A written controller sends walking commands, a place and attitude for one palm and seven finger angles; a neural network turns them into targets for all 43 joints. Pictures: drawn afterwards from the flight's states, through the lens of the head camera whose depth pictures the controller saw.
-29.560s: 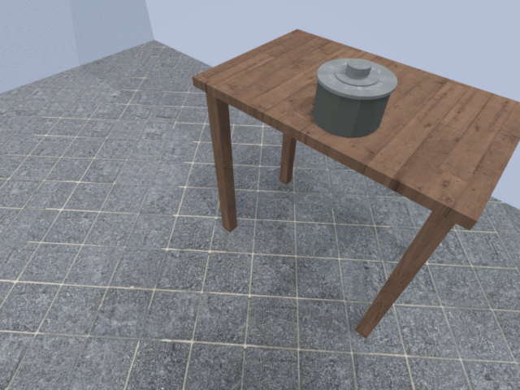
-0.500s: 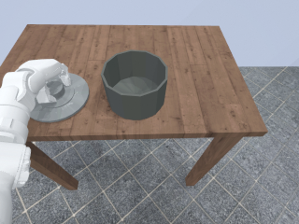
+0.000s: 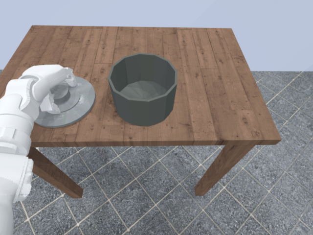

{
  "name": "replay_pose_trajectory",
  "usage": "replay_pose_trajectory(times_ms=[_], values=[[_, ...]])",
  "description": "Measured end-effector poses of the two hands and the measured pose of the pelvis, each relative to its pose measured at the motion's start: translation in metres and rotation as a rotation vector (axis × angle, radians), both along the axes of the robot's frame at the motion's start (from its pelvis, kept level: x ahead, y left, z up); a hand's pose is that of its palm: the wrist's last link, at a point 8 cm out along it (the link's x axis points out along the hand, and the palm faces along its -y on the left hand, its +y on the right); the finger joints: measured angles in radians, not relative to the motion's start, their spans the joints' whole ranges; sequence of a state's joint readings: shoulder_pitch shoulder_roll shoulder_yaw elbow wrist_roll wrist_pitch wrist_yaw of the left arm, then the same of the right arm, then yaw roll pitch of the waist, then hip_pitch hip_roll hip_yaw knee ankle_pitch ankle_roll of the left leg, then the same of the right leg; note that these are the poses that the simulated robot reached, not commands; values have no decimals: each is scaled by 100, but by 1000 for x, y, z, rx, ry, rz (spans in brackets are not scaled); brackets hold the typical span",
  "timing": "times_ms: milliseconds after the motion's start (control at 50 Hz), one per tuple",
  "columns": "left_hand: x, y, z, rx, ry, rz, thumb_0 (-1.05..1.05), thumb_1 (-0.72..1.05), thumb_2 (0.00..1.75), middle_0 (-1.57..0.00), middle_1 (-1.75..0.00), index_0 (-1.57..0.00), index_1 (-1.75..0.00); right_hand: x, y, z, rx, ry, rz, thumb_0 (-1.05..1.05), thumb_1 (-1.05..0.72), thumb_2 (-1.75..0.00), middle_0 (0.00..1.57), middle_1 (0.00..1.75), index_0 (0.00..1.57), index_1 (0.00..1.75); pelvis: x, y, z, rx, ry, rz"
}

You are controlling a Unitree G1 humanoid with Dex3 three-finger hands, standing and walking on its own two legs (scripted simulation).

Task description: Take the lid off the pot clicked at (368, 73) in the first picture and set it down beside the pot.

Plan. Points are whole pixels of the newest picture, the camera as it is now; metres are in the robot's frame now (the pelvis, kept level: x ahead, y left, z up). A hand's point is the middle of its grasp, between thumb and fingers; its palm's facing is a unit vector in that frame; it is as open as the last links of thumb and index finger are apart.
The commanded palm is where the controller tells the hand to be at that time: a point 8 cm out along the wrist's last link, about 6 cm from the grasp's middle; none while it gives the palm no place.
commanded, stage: raise the empty hand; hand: left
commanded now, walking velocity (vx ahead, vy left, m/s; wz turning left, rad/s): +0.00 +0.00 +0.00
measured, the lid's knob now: (59, 93) +0.48 +0.27 +0.06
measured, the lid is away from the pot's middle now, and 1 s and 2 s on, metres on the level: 0.24 0.24 0.24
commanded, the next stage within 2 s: draw the hand back to the body in 1.34 s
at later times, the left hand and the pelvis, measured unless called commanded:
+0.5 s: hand (54, 81) +0.47 +0.25 +0.12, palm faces -0.33 -0.03 -0.94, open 11.0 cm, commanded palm +0.46 +0.25 +0.18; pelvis +0.01 +0.00 +0.01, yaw +0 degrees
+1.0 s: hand (38, 69) +0.45 +0.26 +0.17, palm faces -0.30 -0.04 -0.95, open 11.0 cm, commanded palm +0.45 +0.26 +0.24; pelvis +0.00 +0.00 +0.01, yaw +2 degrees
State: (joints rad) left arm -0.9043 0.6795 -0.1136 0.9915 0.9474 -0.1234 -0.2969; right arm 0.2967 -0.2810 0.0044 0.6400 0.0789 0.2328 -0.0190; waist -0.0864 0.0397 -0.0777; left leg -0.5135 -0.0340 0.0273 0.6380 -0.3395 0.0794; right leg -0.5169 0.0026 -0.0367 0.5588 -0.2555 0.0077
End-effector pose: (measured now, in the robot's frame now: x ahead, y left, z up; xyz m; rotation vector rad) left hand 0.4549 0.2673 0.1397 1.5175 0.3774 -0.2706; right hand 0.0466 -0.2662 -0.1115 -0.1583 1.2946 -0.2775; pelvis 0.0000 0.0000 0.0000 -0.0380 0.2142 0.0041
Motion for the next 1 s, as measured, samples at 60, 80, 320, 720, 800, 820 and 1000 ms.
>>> replay_pose_trajectory(times_ms=[60, 80, 320, 720, 800, 820, 1000], values=[[0, -2, 0, 8, 2, -3, 0, -9, 83, -49, -76, -45, -69, -2, 0, -1, 2, 6, -2, 1, -91, -90, 20, 30, 20, 30, 0, 1, 0, 0, 0, 1], [0, -2, 0, 4, 3, -5, 0, -9, 84, -49, -76, -45, -69, -3, 1, -1, 2, 8, -3, 1, -91, -90, 20, 30, 20, 30, 0, 1, 0, 0, 0, 0], [11, -10, 15, -17, -44, -29, 0, -10, 84, -46, -70, -46, -68, -8, 4, 2, 0, 8, -25, 1, -91, -90, 20, 30, 20, 30, 6, 3, 4, 0, -14, -4], [0, -11, 59, 2, -109, -4, 0, -10, 84, -46, -68, -46, -68, 44, 9, 8, 51, -125, 42, 1, -91, -90, 20, 30, 20, 30, 14, 2, 12, 5, -68, 6], [-5, -8, 68, 16, -107, 13, 0, -10, 84, -46, -68, -46, -68, 56, 8, 12, 45, -157, 69, 1, -91, -90, 20, 30, 20, 30, 11, 0, 13, 7, -80, 15], [-6, -7, 71, 20, -109, 16, 0, -10, 84, -46, -68, -46, -68, 58, 7, 13, 43, -163, 74, 1, -91, -90, 20, 30, 20, 30, 10, -1, 13, 7, -83, 18], [-9, -8, 91, 22, -108, 41, 0, -10, 84, -46, -68, -46, -68, 61, 3, 17, 31, -179, 93, 1, -91, -90, 20, 30, 20, 30, 5, -4, 14, 10, -96, 26]])
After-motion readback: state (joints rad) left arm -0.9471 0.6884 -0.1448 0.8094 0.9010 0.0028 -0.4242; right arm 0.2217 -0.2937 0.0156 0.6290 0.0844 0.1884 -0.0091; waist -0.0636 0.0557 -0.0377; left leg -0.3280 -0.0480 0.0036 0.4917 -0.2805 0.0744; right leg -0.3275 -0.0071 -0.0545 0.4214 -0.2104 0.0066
